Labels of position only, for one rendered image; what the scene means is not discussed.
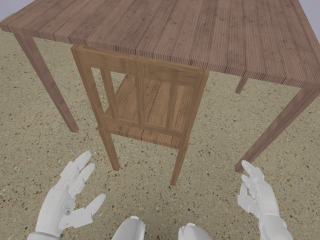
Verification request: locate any left robot hand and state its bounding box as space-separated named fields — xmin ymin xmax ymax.
xmin=35 ymin=150 xmax=106 ymax=237

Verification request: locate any right robot hand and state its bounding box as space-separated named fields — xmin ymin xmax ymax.
xmin=237 ymin=160 xmax=280 ymax=220

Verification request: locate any table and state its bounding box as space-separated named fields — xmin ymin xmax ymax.
xmin=0 ymin=0 xmax=320 ymax=173

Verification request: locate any robot thigh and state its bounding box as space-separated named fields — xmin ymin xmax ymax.
xmin=178 ymin=225 xmax=212 ymax=240
xmin=111 ymin=218 xmax=146 ymax=240

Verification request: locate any right robot forearm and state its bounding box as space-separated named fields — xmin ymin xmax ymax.
xmin=258 ymin=215 xmax=294 ymax=240

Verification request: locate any left robot thigh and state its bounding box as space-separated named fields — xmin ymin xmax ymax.
xmin=111 ymin=218 xmax=146 ymax=240

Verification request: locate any right robot thigh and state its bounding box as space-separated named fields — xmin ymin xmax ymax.
xmin=178 ymin=225 xmax=212 ymax=240

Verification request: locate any chair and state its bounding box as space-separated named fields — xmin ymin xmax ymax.
xmin=70 ymin=43 xmax=210 ymax=186

